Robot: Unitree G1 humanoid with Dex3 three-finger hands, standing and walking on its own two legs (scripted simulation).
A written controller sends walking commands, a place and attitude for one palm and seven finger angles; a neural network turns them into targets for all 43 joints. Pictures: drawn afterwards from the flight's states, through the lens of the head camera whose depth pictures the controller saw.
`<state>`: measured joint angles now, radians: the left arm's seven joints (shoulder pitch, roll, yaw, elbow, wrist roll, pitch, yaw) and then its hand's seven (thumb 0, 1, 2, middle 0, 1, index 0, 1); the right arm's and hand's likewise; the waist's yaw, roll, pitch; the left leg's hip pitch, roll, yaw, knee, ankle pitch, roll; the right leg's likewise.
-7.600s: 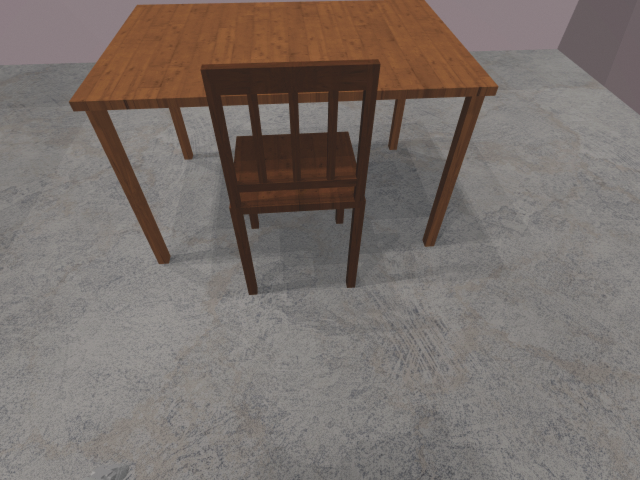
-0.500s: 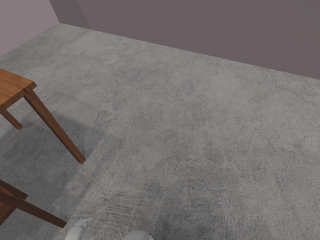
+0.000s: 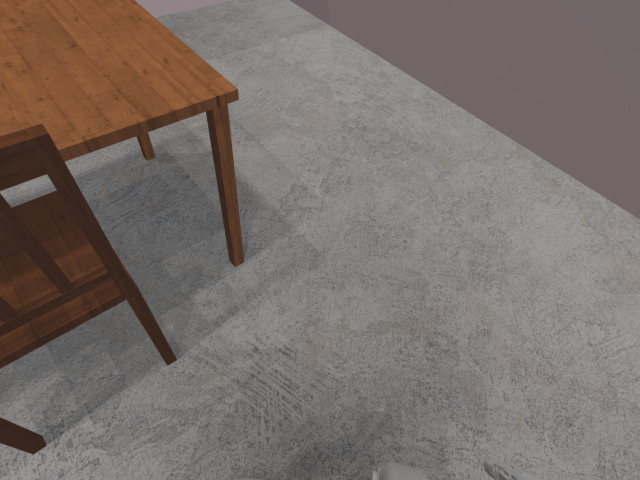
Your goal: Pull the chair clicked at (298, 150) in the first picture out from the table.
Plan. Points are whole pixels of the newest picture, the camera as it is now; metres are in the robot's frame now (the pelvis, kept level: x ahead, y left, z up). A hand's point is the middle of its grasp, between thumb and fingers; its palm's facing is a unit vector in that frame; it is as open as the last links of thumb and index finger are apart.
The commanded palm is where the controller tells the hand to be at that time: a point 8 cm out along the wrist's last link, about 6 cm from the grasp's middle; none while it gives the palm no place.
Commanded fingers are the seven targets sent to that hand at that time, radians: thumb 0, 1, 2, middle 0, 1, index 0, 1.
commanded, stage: turn to face it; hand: left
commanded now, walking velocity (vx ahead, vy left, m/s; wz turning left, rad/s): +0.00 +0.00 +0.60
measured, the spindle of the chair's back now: out of the picture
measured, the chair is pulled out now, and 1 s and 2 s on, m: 0.00 0.00 0.00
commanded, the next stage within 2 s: take the last steps up to it in 1.20 s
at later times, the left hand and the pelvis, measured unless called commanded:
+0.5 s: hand out of the picture +0.06 +0.19 -0.14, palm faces +0.27 -0.91 -0.31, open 7.4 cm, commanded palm none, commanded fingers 0.00 0.90 0.90 -0.20 -0.30 -0.20 -0.30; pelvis -0.01 -0.04 +0.00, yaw +17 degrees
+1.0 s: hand out of the picture -0.13 +0.22 -0.18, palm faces +0.57 -0.78 -0.27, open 7.4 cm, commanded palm none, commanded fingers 0.00 0.90 0.90 -0.20 -0.30 -0.20 -0.30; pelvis -0.03 +0.01 +0.00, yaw +33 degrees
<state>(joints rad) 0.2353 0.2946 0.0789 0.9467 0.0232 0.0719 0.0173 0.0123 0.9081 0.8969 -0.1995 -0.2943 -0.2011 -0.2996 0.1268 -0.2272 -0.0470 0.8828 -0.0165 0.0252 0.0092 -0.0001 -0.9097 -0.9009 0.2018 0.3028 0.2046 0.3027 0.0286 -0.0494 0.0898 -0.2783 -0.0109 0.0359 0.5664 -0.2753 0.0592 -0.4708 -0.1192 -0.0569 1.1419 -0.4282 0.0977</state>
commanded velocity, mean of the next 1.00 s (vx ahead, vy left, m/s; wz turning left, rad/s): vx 0.00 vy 0.00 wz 0.52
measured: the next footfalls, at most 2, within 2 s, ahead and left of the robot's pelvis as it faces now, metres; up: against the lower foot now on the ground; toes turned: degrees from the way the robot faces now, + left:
right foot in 0.44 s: +0.05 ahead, -0.15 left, +0.00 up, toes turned +16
left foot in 0.84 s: -0.05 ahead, +0.12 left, +0.00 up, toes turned +34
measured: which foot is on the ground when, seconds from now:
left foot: down 0.00-0.44, up 0.46-0.82, down 0.84-1.00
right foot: up 0.00-0.42, down 0.44-0.84, up 0.86-1.00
